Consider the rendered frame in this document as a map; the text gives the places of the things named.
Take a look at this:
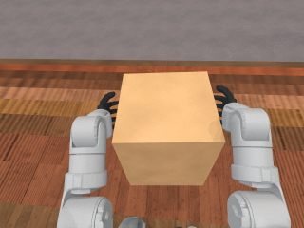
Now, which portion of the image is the left robot thigh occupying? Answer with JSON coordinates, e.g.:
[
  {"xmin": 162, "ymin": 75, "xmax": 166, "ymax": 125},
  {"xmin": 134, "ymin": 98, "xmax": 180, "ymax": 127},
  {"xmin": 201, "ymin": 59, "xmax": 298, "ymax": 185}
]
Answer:
[{"xmin": 118, "ymin": 217, "xmax": 146, "ymax": 228}]

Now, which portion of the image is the left robot hand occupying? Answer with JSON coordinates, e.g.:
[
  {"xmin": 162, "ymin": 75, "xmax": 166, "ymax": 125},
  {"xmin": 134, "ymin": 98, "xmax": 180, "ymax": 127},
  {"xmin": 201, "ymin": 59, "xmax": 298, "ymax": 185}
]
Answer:
[{"xmin": 97, "ymin": 91, "xmax": 119, "ymax": 129}]

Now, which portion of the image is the right robot forearm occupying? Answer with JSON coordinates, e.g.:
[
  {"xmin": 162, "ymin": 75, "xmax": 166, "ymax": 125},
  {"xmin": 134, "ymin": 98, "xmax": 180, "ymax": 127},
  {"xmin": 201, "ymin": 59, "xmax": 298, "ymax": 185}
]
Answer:
[{"xmin": 221, "ymin": 103, "xmax": 291, "ymax": 228}]

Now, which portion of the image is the robot right upper arm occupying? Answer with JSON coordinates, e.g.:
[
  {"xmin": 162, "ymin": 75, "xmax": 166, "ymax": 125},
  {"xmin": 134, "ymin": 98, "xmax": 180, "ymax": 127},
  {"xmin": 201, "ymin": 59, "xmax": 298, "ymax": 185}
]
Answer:
[{"xmin": 227, "ymin": 190, "xmax": 291, "ymax": 228}]

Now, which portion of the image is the right robot hand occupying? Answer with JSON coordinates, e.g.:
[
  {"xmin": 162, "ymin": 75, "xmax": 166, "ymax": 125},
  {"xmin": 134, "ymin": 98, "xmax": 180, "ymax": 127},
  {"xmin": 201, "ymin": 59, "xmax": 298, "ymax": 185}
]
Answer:
[{"xmin": 213, "ymin": 85, "xmax": 237, "ymax": 125}]

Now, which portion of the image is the robot left upper arm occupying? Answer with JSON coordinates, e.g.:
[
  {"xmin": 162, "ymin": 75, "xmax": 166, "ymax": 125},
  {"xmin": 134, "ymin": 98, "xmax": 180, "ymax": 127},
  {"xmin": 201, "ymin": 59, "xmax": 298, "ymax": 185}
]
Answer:
[{"xmin": 57, "ymin": 196, "xmax": 113, "ymax": 228}]

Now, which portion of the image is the left robot forearm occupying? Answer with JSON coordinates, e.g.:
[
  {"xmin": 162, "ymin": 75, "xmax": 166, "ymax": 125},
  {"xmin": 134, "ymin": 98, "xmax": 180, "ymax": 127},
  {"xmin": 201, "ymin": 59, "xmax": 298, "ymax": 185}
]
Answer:
[{"xmin": 57, "ymin": 109, "xmax": 113, "ymax": 228}]

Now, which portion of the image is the carton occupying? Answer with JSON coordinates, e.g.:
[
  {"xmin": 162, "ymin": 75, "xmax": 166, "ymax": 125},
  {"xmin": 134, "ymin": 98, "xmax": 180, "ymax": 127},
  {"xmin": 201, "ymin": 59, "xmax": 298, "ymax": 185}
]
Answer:
[{"xmin": 112, "ymin": 71, "xmax": 226, "ymax": 186}]

